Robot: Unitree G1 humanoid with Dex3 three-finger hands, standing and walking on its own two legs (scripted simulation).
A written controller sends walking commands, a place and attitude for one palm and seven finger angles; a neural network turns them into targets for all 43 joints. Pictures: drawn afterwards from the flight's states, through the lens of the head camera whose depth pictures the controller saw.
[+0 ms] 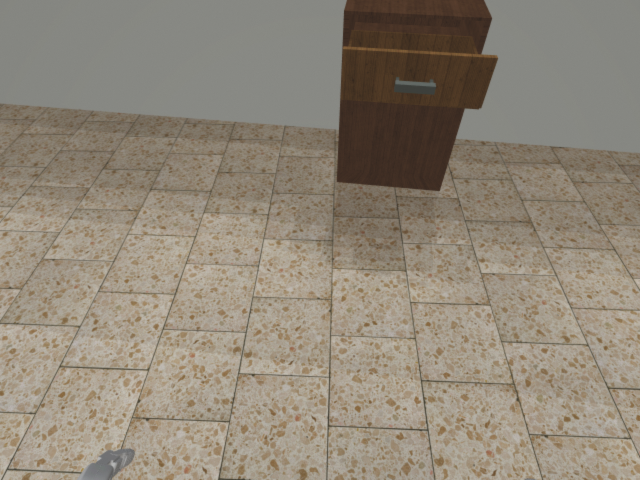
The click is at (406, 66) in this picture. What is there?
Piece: drawer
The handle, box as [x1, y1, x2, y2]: [394, 77, 435, 94]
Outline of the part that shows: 396,77 394,91 430,94 434,93 435,83 432,79 430,79 428,83 399,81 398,77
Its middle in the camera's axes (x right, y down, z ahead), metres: +0.29 -0.47 +1.19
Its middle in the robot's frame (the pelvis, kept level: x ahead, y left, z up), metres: +1.21 -0.24 -0.09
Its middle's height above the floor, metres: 0.68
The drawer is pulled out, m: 0.29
